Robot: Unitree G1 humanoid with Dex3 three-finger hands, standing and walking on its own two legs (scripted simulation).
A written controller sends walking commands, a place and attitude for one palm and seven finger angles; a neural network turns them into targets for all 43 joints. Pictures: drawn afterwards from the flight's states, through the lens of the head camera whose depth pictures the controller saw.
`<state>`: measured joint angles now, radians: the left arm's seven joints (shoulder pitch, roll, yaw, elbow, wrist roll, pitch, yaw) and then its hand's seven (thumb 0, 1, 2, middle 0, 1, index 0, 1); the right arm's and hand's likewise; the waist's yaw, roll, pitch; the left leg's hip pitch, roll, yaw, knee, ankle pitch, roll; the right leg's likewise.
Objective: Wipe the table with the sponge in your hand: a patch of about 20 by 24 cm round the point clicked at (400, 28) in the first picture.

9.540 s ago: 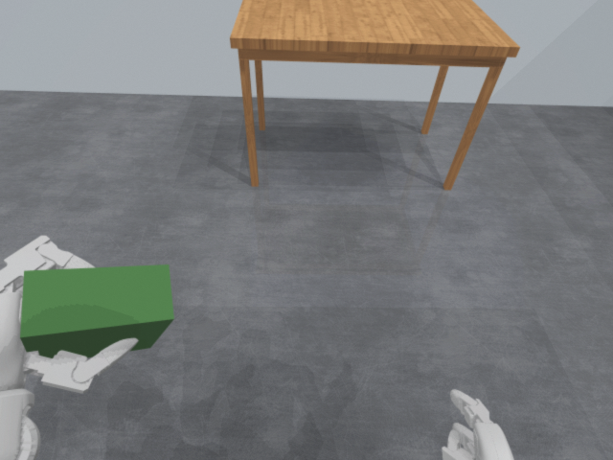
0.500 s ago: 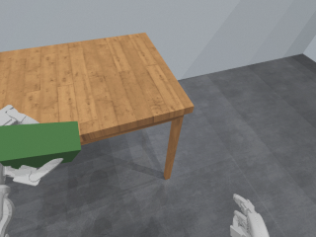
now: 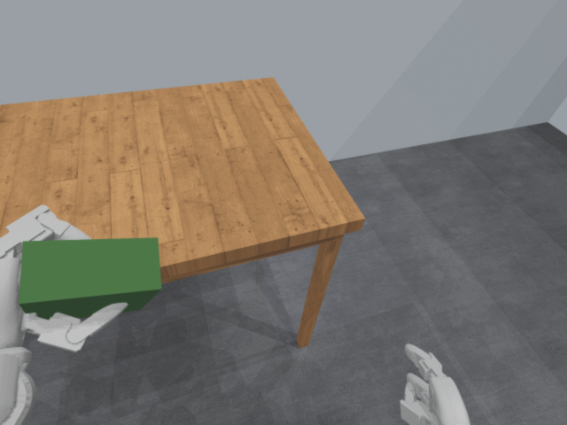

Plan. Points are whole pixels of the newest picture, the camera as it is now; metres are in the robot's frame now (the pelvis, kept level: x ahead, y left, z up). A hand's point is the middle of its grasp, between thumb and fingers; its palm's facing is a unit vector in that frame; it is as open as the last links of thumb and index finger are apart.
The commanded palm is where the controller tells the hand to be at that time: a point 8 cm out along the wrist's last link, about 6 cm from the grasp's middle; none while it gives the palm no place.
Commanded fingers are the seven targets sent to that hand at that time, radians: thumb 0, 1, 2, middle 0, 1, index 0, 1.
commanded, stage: shuffle to correct the standing spot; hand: left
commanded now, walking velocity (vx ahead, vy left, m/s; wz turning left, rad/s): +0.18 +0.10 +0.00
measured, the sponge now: (111, 280) +0.23 +0.22 +0.14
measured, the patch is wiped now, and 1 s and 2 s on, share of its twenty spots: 0.00 0.00 0.00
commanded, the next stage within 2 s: come to a stop and stand still in 0.48 s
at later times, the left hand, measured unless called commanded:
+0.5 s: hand (86, 198) +0.32 +0.27 +0.17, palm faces +0.41 -0.82 -0.39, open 9.4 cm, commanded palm +0.24 +0.31 +0.18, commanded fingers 0.00 0.10 1.30 -1.20 -1.60 -1.20 -1.60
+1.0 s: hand (100, 166) +0.38 +0.28 +0.17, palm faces +0.38 -0.86 -0.35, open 9.4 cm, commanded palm +0.30 +0.33 +0.18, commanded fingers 0.00 0.10 1.30 -1.20 -1.60 -1.20 -1.60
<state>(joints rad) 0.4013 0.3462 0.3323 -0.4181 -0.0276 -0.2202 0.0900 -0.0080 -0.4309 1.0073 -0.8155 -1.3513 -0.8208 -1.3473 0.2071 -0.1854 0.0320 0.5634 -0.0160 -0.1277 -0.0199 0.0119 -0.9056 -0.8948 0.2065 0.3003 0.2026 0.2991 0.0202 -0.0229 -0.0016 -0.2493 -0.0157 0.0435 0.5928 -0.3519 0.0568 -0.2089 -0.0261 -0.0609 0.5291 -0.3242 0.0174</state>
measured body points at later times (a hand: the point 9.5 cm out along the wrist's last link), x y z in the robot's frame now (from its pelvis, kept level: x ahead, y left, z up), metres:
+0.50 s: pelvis +0.08 +0.03 -0.03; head +0.12 +0.05 +0.42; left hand +0.29 +0.32 +0.19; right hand +0.25 -0.20 -0.11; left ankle +0.14 +0.15 -0.73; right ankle +0.00 -0.10 -0.67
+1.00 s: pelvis +0.14 +0.05 +0.00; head +0.18 +0.07 +0.44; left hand +0.35 +0.33 +0.19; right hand +0.33 -0.18 -0.07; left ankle +0.16 +0.18 -0.73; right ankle +0.11 -0.05 -0.73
